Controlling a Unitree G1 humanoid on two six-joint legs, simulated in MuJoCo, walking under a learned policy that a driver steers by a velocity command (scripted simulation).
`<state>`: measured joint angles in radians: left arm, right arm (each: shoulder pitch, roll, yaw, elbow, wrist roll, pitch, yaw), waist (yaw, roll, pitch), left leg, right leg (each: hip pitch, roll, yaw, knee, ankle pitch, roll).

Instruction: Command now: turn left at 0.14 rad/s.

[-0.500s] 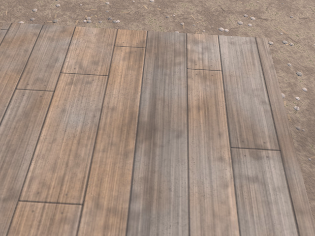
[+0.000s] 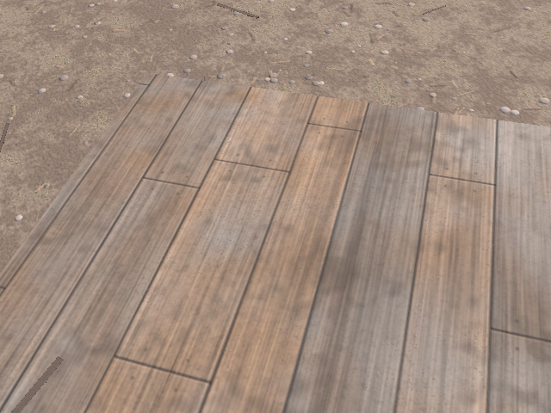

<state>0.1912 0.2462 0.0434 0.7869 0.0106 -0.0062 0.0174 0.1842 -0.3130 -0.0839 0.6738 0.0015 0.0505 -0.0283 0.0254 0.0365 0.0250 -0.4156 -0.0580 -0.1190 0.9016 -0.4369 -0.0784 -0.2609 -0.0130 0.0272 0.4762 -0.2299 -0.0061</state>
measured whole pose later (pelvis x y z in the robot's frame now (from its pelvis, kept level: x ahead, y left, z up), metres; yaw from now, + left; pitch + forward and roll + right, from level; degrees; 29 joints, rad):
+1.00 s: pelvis +0.11 -0.01 +0.01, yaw +0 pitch +1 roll +1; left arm 0.45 0.21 0.02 1.05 0.00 -0.08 0.00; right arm 0.13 -0.28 -0.07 0.82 0.02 -0.08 0.01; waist 0.08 0.03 0.01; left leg -0.60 0.08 0.00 0.83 -0.12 0.01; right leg 0.02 0.02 -0.01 0.22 -0.25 -0.04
